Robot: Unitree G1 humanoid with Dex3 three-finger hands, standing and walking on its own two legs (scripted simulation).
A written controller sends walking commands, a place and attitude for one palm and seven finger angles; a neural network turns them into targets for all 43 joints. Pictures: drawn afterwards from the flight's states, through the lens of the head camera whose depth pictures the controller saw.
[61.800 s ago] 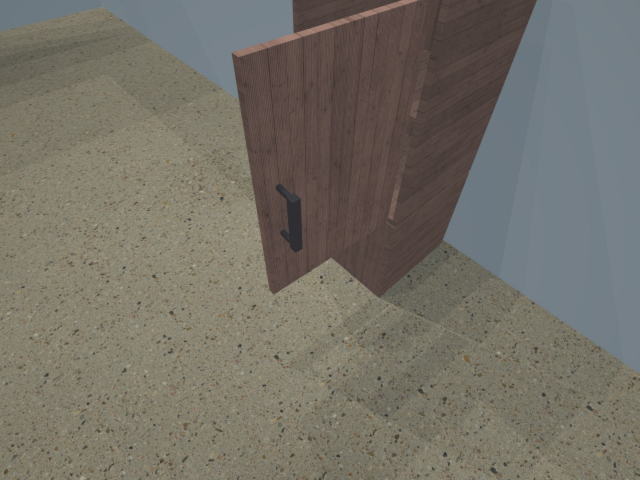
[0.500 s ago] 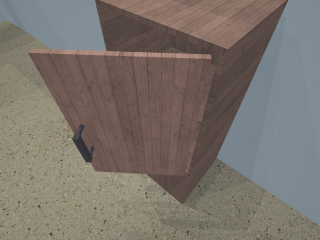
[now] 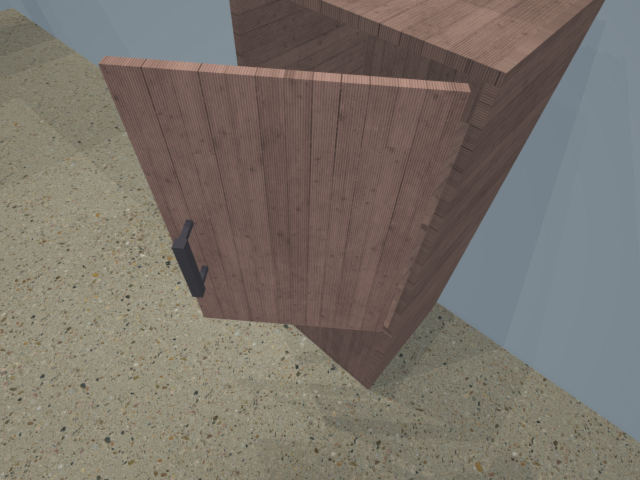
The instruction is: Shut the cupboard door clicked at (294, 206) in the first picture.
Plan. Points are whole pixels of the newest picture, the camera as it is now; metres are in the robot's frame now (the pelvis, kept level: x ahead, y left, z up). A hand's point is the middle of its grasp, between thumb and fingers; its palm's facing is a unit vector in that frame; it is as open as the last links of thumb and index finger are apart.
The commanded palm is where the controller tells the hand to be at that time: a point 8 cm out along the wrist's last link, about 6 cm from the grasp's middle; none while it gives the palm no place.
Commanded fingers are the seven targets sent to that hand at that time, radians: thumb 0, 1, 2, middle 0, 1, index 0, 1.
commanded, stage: come to a stop and stand still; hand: left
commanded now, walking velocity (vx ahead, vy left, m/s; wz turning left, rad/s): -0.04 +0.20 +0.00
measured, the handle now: (193, 260) +0.44 +0.25 -0.07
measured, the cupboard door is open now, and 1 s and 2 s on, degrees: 38 38 38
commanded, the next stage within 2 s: none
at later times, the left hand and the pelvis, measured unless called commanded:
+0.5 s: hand out of the picture +0.01 +0.17 -0.16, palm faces +0.02 -0.97 -0.23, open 7.2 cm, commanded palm none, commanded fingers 0.00 0.90 0.90 -0.20 -0.30 -0.20 -0.30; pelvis -0.01 +0.00 +0.01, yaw +1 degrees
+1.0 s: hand out of the picture -0.04 +0.15 -0.17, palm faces +0.07 -0.97 -0.23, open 7.3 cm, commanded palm none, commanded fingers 0.00 0.90 0.90 -0.20 -0.30 -0.20 -0.30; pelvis -0.04 -0.02 +0.00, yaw +3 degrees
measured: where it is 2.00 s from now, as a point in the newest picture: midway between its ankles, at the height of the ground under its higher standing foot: outside the picture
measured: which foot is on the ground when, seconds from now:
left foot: down 0.00-1.00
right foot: up 0.00-0.26, down 0.28-1.00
